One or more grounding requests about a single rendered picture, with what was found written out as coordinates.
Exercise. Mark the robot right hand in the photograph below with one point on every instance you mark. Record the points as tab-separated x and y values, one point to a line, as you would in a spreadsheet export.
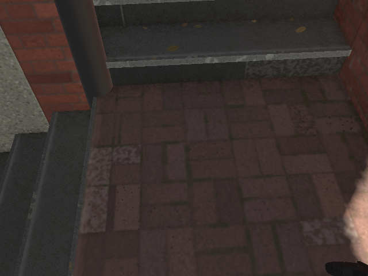
347	268

